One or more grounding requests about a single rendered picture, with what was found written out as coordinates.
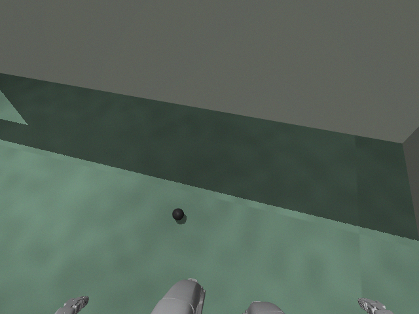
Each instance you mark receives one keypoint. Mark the ball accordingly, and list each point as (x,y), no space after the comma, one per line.
(178,214)

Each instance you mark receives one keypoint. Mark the right robot hand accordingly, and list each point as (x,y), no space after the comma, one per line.
(373,307)

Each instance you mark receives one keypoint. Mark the left robot hand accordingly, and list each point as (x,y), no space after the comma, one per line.
(73,306)

